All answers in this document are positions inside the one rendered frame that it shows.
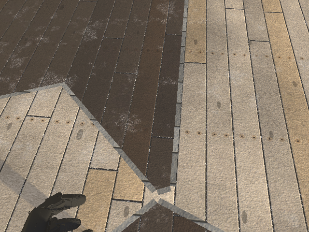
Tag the robot left hand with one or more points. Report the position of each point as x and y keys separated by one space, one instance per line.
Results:
x=41 y=219

